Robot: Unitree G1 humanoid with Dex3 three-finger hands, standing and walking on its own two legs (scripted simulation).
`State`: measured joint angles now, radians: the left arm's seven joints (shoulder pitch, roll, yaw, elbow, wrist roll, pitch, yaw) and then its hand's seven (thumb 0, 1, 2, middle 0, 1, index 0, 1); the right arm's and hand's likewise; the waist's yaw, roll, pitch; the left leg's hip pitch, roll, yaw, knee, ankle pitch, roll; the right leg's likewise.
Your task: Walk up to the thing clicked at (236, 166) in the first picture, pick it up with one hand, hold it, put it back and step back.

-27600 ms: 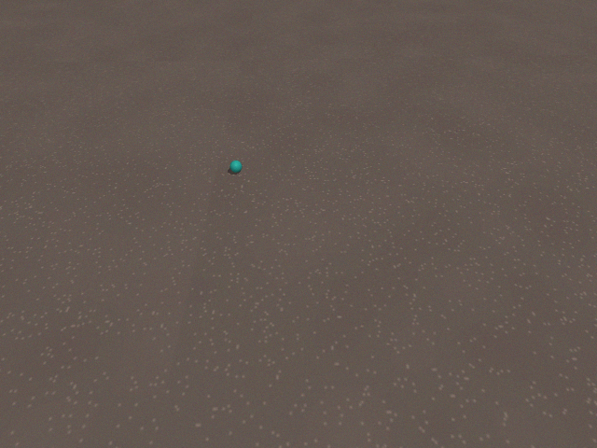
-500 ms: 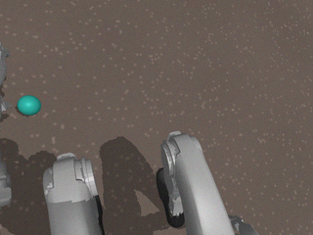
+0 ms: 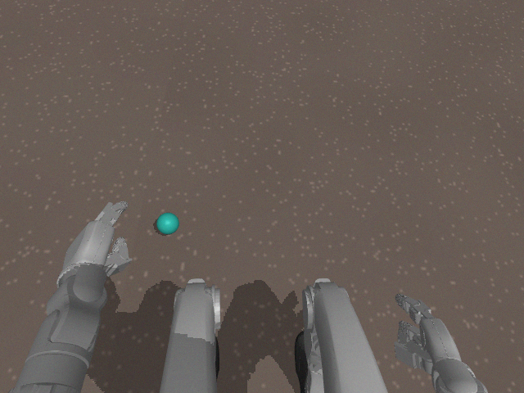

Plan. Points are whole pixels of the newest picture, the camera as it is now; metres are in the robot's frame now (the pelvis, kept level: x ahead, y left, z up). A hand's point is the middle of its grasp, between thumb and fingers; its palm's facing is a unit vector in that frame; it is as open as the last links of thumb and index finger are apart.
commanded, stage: home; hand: left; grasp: from above
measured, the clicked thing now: (168, 223) +0.52 +0.26 -0.48
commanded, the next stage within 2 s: none
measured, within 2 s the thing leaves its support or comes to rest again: neither
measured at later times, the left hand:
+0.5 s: hand (84, 285) +0.26 +0.20 +0.11, palm faces +0.13 -0.97 -0.22, open 7.4 cm
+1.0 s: hand (56, 312) +0.23 +0.19 +0.16, palm faces +0.14 -0.97 -0.19, open 7.4 cm
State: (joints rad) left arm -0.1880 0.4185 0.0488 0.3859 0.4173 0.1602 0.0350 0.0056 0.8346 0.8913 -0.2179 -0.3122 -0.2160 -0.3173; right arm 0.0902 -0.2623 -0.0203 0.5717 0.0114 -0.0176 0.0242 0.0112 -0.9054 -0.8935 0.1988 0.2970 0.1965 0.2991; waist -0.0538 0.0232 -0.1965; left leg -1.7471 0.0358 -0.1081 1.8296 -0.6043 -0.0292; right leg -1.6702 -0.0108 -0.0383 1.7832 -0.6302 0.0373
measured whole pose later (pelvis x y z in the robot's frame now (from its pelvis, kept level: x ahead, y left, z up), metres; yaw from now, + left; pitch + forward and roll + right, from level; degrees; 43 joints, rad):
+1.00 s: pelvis +0.08 +0.00 +0.21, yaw +5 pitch +10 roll -3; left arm 0.50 0.22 0.04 -0.14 -0.05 0.46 0.01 0.01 0.90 0.90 -0.20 -0.29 -0.20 -0.30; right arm 0.26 -0.22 0.03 0.53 0.00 -0.25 -0.18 0.02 -0.90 -0.89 0.20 0.30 0.20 0.30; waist -0.03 0.03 -0.16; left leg -0.70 0.04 -0.07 1.00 -0.47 -0.03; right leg -0.63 -0.02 -0.06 0.94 -0.48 0.03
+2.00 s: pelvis +0.07 +0.00 +0.20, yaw +4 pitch +9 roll -3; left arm 0.51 0.23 0.03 -0.15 -0.05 0.47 0.02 0.01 0.90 0.90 -0.20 -0.29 -0.20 -0.30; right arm 0.29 -0.21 0.03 0.55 0.00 -0.26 -0.19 0.02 -0.90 -0.89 0.20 0.30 0.20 0.30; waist -0.03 0.04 -0.16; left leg -0.71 0.04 -0.06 1.01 -0.46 -0.03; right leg -0.64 -0.02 -0.04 0.95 -0.47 0.03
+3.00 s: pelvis +0.08 +0.00 +0.23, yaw +4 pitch +2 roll +0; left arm 0.23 0.30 0.04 0.56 0.05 0.09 0.04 0.01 0.90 0.90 -0.20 -0.30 -0.20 -0.30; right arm 0.17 -0.28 -0.03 0.82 -0.06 -0.05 -0.01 0.02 -0.90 -0.89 0.20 0.30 0.20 0.30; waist 0.02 -0.02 0.02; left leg -0.46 0.01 -0.01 0.83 -0.40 -0.01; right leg -0.43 -0.05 -0.01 0.83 -0.43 0.04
